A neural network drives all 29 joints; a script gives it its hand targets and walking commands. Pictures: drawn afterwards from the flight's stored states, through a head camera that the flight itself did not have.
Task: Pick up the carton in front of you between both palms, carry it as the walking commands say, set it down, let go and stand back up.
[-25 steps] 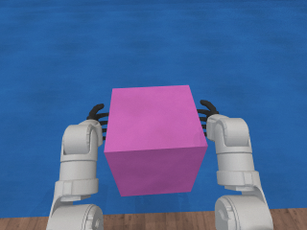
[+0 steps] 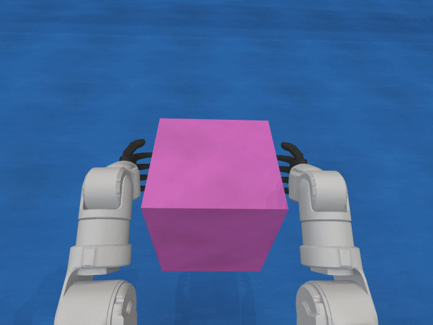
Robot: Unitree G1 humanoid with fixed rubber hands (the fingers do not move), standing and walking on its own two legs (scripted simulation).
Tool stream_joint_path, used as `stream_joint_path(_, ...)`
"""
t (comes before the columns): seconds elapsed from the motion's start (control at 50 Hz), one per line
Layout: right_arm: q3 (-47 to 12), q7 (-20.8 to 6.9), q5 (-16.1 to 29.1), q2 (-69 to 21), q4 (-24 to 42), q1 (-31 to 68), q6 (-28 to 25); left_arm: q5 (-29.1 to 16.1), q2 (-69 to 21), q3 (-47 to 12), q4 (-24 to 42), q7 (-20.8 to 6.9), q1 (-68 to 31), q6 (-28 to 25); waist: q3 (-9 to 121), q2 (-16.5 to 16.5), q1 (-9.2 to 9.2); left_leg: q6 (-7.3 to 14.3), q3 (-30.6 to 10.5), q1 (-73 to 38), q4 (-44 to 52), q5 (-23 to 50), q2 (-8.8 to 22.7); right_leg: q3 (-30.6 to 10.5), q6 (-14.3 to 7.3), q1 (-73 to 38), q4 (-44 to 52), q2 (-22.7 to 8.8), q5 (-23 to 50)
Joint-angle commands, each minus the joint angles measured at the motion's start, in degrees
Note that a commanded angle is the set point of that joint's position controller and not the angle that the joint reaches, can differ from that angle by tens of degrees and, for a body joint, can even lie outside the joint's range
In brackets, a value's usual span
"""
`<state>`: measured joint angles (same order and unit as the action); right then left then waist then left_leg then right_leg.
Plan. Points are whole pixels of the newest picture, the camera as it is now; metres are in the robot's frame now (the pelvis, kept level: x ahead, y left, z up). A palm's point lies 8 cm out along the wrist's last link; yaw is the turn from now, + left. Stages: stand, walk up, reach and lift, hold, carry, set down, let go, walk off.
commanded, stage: carry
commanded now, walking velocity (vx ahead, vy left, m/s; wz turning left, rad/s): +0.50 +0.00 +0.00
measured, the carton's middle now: (212, 199) +0.36 +0.00 +0.03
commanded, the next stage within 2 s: none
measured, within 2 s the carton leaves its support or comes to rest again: neither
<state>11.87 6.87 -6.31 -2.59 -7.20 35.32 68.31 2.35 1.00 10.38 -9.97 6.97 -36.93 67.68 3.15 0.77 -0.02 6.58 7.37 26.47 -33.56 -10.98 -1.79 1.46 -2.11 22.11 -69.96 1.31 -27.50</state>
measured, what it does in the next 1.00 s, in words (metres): walks ahead: right foot, then left foot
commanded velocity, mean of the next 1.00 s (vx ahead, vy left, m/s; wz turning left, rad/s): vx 0.50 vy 0.00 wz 0.00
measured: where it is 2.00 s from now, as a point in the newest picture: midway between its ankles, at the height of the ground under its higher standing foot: (203, 155)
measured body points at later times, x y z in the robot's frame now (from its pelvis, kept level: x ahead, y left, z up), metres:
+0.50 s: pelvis +0.31 -0.03 +0.00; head +0.33 -0.04 +0.45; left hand +0.64 +0.13 +0.09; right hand +0.66 -0.17 +0.09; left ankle +0.13 +0.06 -0.64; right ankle +0.40 -0.10 -0.72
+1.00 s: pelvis +0.63 +0.02 +0.00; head +0.60 +0.03 +0.45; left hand +0.90 +0.17 +0.08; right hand +0.90 -0.13 +0.08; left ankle +0.72 +0.10 -0.72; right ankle +0.43 -0.09 -0.66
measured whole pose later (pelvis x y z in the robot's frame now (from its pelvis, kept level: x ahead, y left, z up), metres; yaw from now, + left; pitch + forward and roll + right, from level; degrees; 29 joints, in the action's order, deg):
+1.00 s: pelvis +0.63 +0.02 +0.00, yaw -1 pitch +3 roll +1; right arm 5.1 4.7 -7.0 -7.8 14.9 10.1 70.7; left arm 7.1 -7.2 7.3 17.2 4.2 -8.8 71.3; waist 8.3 2.1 1.0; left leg 5.2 13.1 25.7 -31.5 -8.8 1.6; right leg 3.5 0.1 9.0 -53.3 -3.5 -26.5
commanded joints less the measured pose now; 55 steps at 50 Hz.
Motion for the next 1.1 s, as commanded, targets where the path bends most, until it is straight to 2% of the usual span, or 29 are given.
stream_joint_path(0.0, -37.4, -14.4, 28.5, -61.9, 9.6, 44.8, -1.8, -24.7, -67.7, -36.1, 9.2, -14.0, -42.6, -1.1, 23.4, -4.3, 2.30, 5.1, -26.8, -32.0, 12.8, 10.6, 18.1, -2.7, 0.7, 19.5, -0.5, -4.6, 5.0)
stream_joint_path(0.04, -38.8, -14.5, 30.9, -63.5, 12.4, 46.8, -2.0, -23.7, -68.1, -36.0, 10.7, -12.7, -40.8, -1.5, 24.1, -5.1, 2.10, 4.7, -22.8, -29.6, 14.0, 11.1, 16.7, -1.3, 1.5, 17.5, 2.2, -4.5, 7.2)
stream_joint_path(0.1, -39.7, -14.7, 31.9, -63.4, 13.8, 45.4, -2.0, -21.6, -66.7, -36.1, 12.4, -11.0, -37.9, -1.8, 24.5, -6.3, 3.06, 5.2, -19.0, -33.0, 13.7, 19.3, 15.9, 0.3, 2.4, 21.7, 7.3, -4.8, 10.9)
stream_joint_path(0.22, -40.4, -15.0, 31.6, -59.7, 14.5, 41.9, -1.2, -19.3, -62.1, -37.5, 15.5, -9.7, -35.6, -1.1, 21.8, -7.0, 4.35, 3.7, -12.9, -39.0, 11.7, 33.6, 13.1, 3.3, 1.6, 24.4, 22.7, -3.5, 21.0)
stream_joint_path(0.3, -39.4, -15.1, 29.3, -58.3, 11.8, 35.7, 0.3, -18.5, -60.5, -37.6, 15.0, -10.6, -31.6, 0.7, 18.2, -8.0, 4.03, 1.6, -8.1, -38.8, 11.5, 40.4, 11.5, 7.7, -0.2, 15.7, 39.1, -1.0, 29.3)
stream_joint_path(0.34, -39.0, -15.4, 27.9, -58.5, 11.0, 32.7, 0.9, -18.7, -60.9, -37.8, 14.5, -11.6, -29.9, 1.6, 19.1, -10.3, 2.65, -0.9, -5.6, -37.4, 7.3, 50.0, 11.5, 9.8, -1.6, 4.5, 45.3, 0.7, 31.2)
stream_joint_path(0.36, -38.9, -15.5, 27.4, -58.6, 11.1, 31.8, 1.2, -18.7, -61.4, -37.7, 14.0, -12.0, -28.2, 1.8, 21.5, -10.1, 1.00, -2.9, -2.9, -35.0, 0.7, 50.9, 10.6, 11.4, -1.7, -5.6, 49.1, 1.8, 32.1)
stream_joint_path(0.38, -39.2, -15.8, 27.0, -58.9, 11.2, 30.9, 1.5, -18.7, -61.8, -37.5, 14.2, -12.6, -27.1, 2.0, 25.1, -7.8, -0.77, -4.7, -1.0, -27.8, -8.5, 41.7, 9.6, 9.2, -1.7, -18.7, 49.2, -0.9, 31.3)
stream_joint_path(0.4, -39.5, -16.1, 26.9, -58.8, 11.6, 30.7, 1.7, -18.8, -61.8, -36.8, 14.1, -13.2, -25.3, 2.2, 29.0, -0.5, -1.94, -5.8, -1.1, -15.9, -19.0, 19.6, 8.1, -5.1, -2.3, -31.6, 44.1, -12.7, 35.9)
stream_joint_path(0.42, -40.1, -16.2, 26.8, -62.1, 11.8, 30.4, 2.2, -17.4, -60.7, -36.2, 13.5, -13.6, -25.7, 2.0, 33.5, 15.0, -1.20, -7.8, -3.8, 5.5, -33.9, -14.8, -0.1, -29.1, -13.3, -48.3, 44.8, -26.3, 36.8)
stream_joint_path(0.44, -39.7, -16.3, 26.2, -61.2, 12.6, 28.5, 2.2, -18.4, -63.4, -36.7, 12.8, -14.2, -20.8, 2.1, 31.3, 12.8, -1.69, -6.7, -8.3, 12.0, -40.5, -17.8, 0.5, -32.5, -14.2, -45.5, 49.6, -25.0, 28.8)
stream_joint_path(0.46, -40.2, -16.2, 26.0, -63.0, 14.0, 28.1, 1.9, -18.9, -65.6, -37.6, 15.8, -14.7, -21.4, 1.8, 28.0, 9.9, -1.50, -6.0, -9.0, 13.7, -40.2, -14.7, 2.8, -26.9, -12.1, -41.5, 51.1, -22.4, 29.9)
stream_joint_path(0.48, -40.5, -16.0, 25.5, -64.2, 15.7, 27.0, 1.4, -19.7, -67.5, -38.7, 18.9, -15.1, -22.2, 1.7, 25.9, 3.6, -1.16, -6.1, -8.8, 12.9, -37.2, -11.0, 4.6, -21.8, -10.1, -37.3, 52.2, -21.2, 32.5)
stream_joint_path(0.5, -40.9, -15.8, 25.0, -64.8, 17.5, 25.0, 0.9, -20.5, -68.8, -39.8, 22.0, -15.5, -22.8, 1.5, 23.8, 1.9, -0.87, -6.7, -8.2, 11.8, -33.2, -8.9, 6.0, -17.8, -8.7, -33.3, 53.7, -20.3, 34.8)
stream_joint_path(0.54, -42.0, -15.1, 23.5, -65.4, 20.9, 19.8, -0.1, -21.2, -69.4, -41.8, 26.5, -16.1, -20.0, 1.0, 23.9, 3.1, -0.80, -7.6, -6.6, 8.3, -26.6, -7.2, 6.4, -12.5, -6.9, -30.0, 55.8, -18.3, 33.6)
stream_joint_path(0.62, -44.7, -13.3, 18.6, -62.0, 27.8, 6.2, -1.7, -20.7, -67.0, -45.0, 32.9, -17.3, -7.3, 0.4, 22.8, 5.6, -0.87, -8.7, -2.7, 10.6, -16.8, -4.5, 5.9, -6.4, -6.8, -32.0, 57.0, -16.7, 39.9)
stream_joint_path(0.7, -46.3, -13.2, 19.8, -59.5, 32.3, 0.4, -0.7, -21.5, -61.5, -44.7, 35.6, -17.9, -0.1, 1.2, 18.1, 7.2, -0.92, -8.5, -0.7, 12.0, -7.9, 3.3, 6.0, -2.0, -5.8, -31.9, 57.2, -14.8, 42.3)
stream_joint_path(0.82, -46.7, -14.8, 22.0, -53.6, 31.6, -0.9, 2.7, -18.5, -55.9, -42.9, 33.0, -17.2, 4.8, 3.5, 9.5, 8.2, -1.27, -6.5, 3.0, 8.6, 2.8, 8.7, 4.4, 2.5, -4.5, -30.3, 56.1, -13.9, 46.8)
stream_joint_path(0.86, -46.3, -15.3, 22.5, -52.7, 30.2, -0.8, 3.4, -17.7, -55.2, -42.6, 31.8, -16.9, 5.1, 4.0, 9.0, 8.7, -0.89, -5.3, 4.5, 1.0, 5.9, 8.4, 3.3, 4.2, -3.1, -28.3, 52.1, -14.0, 52.8)
stream_joint_path(0.88, -45.9, -15.5, 22.5, -52.5, 29.1, -1.2, 3.6, -17.6, -54.9, -42.6, 31.5, -16.8, 4.8, 4.1, 10.9, 7.8, -0.19, -5.1, 6.6, -6.9, 8.7, 8.2, 1.3, 6.7, -2.0, -26.0, 45.9, -12.9, 55.0)
stream_joint_path(0.9, -45.4, -15.8, 22.3, -52.3, 27.8, -2.1, 3.6, -17.4, -54.6, -42.7, 31.2, -16.7, 4.3, 4.3, 14.5, 5.1, 0.73, -5.1, 7.7, -18.6, 8.9, 5.1, 0.2, 9.1, -0.6, -20.6, 36.9, -10.9, 51.5)
stream_joint_path(0.92, -44.8, -15.9, 22.0, -52.1, 27.1, -2.8, 3.7, -17.3, -54.0, -42.9, 30.9, -16.8, 3.5, 4.4, 17.8, -1.0, 1.91, -3.8, -5.1, -29.2, 10.2, -1.9, 9.6, 9.6, 1.3, -10.7, 23.8, -9.4, 35.5)
stream_joint_path(0.94, -44.0, -16.2, 21.0, -52.0, 24.7, -2.3, 3.1, -18.1, -55.3, -43.8, 32.0, -16.8, 1.7, 4.9, 21.5, -16.8, 1.85, 5.0, -33.2, -40.5, 16.4, -8.6, 24.7, 7.9, 3.7, 7.3, 7.4, -1.6, 16.9)
stream_joint_path(0.96, -44.3, -16.4, 21.9, -54.1, 24.2, -2.9, 2.8, -18.4, -56.1, -44.3, 31.5, -17.0, 0.3, 4.5, 19.4, -16.8, 1.45, 6.7, -39.2, -39.6, 21.1, -1.7, 25.9, 1.0, 2.7, 15.4, -0.9, -0.5, 0.6)
stream_joint_path(0.98, -44.8, -16.6, 22.6, -55.9, 25.7, -1.1, 2.2, -18.9, -58.2, -44.8, 30.6, -17.1, -0.4, 3.9, 18.5, -13.0, 1.31, 6.0, -32.6, -36.8, 20.0, 3.1, 24.9, -1.2, 1.3, 16.9, -4.6, -3.8, 1.0)
stream_joint_path(1.0, -45.3, -16.7, 23.2, -57.9, 26.3, -0.1, 1.7, -19.1, -60.2, -45.2, 30.8, -17.3, -0.6, 3.1, 18.4, -7.0, 1.22, 4.5, -27.2, -33.3, 19.0, 5.0, 23.4, -2.0, 0.6, 16.3, -4.1, -6.2, 4.2)
stream_joint_path(1.02, -46.0, -16.9, 23.7, -59.5, 27.0, 0.9, 1.0, -19.0, -61.5, -45.6, 30.8, -17.3, -0.5, 2.3, 17.1, -2.9, 0.81, 2.3, -22.3, -28.4, 20.2, 4.3, 22.1, -2.5, 0.7, 14.9, 0.2, -8.4, 7.8)
stream_joint_path(1.04, -46.4, -17.1, 24.0, -60.3, 27.7, 1.8, 0.5, -19.1, -63.1, -46.0, 30.4, -17.2, -0.3, 1.6, 16.9, -3.9, 0.43, 0.7, -18.3, -24.8, 21.8, 0.4, 20.8, -2.0, 1.0, 12.5, 4.0, -9.2, 10.6)
stream_joint_path(1.08, -47.0, -17.3, 24.5, -60.3, 28.5, 1.2, -0.2, -18.7, -64.2, -46.3, 30.2, -16.7, 1.6, 0.5, 16.6, -6.7, 0.32, 0.1, -13.3, -22.4, 24.4, -4.1, 18.9, 0.4, 2.0, 11.2, 8.6, -8.8, 14.2)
